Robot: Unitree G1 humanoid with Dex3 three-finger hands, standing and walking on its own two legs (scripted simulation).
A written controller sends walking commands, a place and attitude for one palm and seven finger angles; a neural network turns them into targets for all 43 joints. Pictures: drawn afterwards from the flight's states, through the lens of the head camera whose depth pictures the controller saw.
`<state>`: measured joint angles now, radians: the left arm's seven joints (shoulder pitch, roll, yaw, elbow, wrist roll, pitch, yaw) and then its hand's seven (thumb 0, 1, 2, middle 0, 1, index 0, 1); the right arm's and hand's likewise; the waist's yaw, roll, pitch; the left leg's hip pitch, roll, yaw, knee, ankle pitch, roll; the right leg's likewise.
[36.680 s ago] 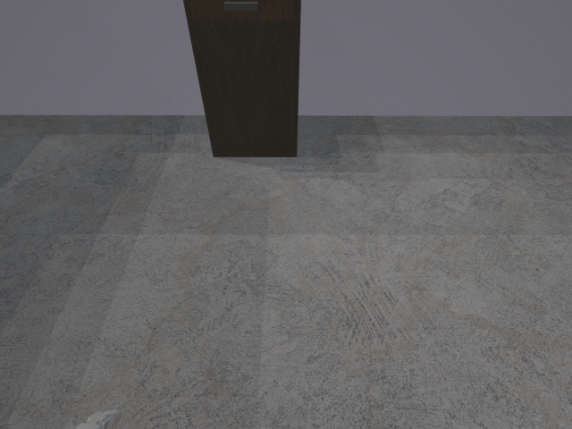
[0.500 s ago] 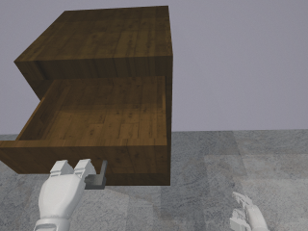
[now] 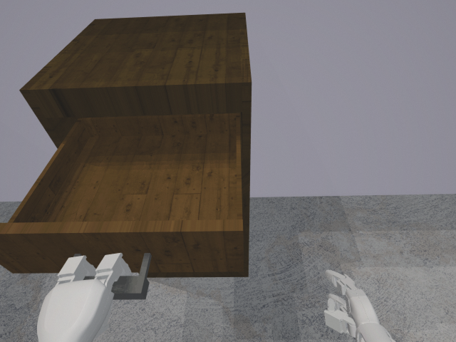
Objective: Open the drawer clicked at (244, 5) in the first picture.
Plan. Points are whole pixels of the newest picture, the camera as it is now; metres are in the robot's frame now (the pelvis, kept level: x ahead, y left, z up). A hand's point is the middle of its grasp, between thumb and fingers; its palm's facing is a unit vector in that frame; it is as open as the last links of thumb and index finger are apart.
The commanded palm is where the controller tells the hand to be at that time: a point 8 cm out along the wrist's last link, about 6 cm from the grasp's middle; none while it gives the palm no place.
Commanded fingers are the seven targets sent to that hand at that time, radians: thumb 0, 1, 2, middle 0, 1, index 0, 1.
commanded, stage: open the thumb to release the handle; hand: left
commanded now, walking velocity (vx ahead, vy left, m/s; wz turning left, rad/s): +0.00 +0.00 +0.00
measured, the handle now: (107, 273) +0.21 +0.22 +0.05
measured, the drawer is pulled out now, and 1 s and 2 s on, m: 0.30 0.30 0.30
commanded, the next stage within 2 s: lift the hand off the handle in 0.52 s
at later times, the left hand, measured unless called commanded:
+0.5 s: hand (96, 311) +0.16 +0.22 +0.04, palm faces +0.06 -0.11 -0.99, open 11.9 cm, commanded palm +0.13 +0.22 +0.09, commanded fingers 0.00 -0.50 0.30 -0.30 -1.20 -0.30 -1.20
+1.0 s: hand (99, 304) +0.17 +0.23 +0.04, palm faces +0.06 -0.11 -0.99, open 13.7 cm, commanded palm +0.14 +0.23 +0.10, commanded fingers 0.00 -0.50 0.30 -0.30 -1.20 -0.30 -1.20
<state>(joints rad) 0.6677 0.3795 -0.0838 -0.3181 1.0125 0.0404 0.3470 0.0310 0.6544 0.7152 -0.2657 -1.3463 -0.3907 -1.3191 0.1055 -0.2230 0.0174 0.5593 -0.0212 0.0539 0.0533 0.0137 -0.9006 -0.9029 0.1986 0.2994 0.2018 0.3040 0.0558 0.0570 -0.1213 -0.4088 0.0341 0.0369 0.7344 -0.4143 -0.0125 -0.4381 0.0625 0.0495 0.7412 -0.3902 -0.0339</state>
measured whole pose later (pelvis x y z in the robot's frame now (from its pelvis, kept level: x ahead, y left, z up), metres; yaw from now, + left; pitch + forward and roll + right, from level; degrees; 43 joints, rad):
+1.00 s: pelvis -0.02 +0.00 +0.00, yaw +3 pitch +3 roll +0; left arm 0.38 0.36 -0.16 -0.14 1.04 0.08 0.32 0.00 -0.49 0.30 -0.34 -1.21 -0.34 -1.24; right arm 0.09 -0.21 0.01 0.64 -0.02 0.05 -0.03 0.01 -0.90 -0.90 0.20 0.30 0.20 0.30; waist 0.10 0.06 -0.08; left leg -0.40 0.01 -0.01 0.69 -0.36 -0.01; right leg -0.41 0.03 0.01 0.70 -0.35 -0.03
